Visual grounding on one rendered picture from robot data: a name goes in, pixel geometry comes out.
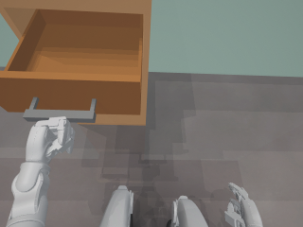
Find left robot hand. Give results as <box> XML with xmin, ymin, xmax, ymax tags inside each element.
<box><xmin>26</xmin><ymin>116</ymin><xmax>75</xmax><ymax>165</ymax></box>

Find right robot hand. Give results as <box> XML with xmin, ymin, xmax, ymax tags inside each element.
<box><xmin>224</xmin><ymin>183</ymin><xmax>263</xmax><ymax>227</ymax></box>

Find handle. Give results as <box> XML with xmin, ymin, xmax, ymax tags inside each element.
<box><xmin>23</xmin><ymin>96</ymin><xmax>97</xmax><ymax>123</ymax></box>

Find cabinet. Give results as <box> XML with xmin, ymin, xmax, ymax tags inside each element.
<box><xmin>0</xmin><ymin>0</ymin><xmax>152</xmax><ymax>126</ymax></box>

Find right robot thigh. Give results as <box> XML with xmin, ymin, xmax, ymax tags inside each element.
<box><xmin>171</xmin><ymin>199</ymin><xmax>208</xmax><ymax>227</ymax></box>

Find drawer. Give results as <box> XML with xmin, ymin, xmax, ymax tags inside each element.
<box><xmin>0</xmin><ymin>9</ymin><xmax>144</xmax><ymax>115</ymax></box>

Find robot left forearm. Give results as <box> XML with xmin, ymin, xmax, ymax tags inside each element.
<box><xmin>6</xmin><ymin>161</ymin><xmax>51</xmax><ymax>227</ymax></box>

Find robot right shin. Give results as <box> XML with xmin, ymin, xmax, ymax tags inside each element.
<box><xmin>170</xmin><ymin>196</ymin><xmax>187</xmax><ymax>227</ymax></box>

